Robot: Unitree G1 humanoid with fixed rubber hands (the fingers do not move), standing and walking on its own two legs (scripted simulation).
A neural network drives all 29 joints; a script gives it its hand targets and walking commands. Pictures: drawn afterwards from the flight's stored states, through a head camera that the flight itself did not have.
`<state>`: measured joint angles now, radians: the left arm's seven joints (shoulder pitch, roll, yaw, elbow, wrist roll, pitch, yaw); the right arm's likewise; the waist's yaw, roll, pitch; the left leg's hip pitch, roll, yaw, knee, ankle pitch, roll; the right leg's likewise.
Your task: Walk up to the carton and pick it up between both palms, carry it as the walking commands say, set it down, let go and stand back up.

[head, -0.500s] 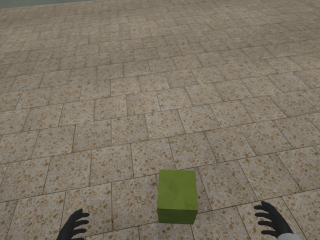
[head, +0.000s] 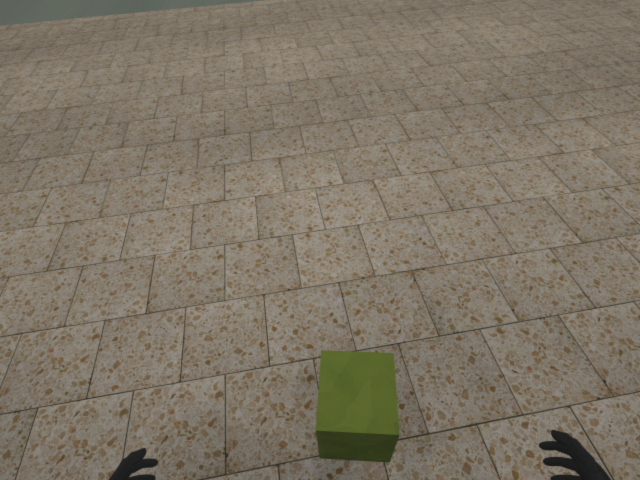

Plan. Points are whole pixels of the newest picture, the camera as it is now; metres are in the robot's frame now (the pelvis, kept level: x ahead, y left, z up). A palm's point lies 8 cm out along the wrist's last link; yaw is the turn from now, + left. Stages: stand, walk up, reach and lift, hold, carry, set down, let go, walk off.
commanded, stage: stand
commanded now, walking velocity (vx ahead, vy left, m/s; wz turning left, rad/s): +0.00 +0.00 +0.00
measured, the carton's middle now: (355, 407) +0.44 -0.05 -0.65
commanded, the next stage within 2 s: none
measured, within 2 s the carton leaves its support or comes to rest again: neither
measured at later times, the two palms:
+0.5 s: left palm out of the picture +0.07 +0.31 -0.09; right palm out of the picture +0.07 -0.31 -0.10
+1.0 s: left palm out of the picture +0.05 +0.31 -0.10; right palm out of the picture +0.08 -0.31 -0.09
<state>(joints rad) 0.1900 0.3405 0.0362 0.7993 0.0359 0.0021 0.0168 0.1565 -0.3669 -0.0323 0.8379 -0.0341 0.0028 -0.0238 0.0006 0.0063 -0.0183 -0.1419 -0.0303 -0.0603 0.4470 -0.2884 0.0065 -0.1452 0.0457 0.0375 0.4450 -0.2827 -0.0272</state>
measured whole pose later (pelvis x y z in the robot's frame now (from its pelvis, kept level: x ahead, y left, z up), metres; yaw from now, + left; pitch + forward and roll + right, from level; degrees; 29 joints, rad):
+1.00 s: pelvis -0.03 +0.00 +0.01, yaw +0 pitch -3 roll +0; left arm 0.16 0.39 0.01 1.01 0.02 -0.01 0.01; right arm 0.12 -0.40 0.00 1.03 -0.02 -0.02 -0.01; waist 0.01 0.00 0.02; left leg -0.11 -0.03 -0.07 0.35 -0.20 0.01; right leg -0.10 0.04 0.03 0.34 -0.19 -0.02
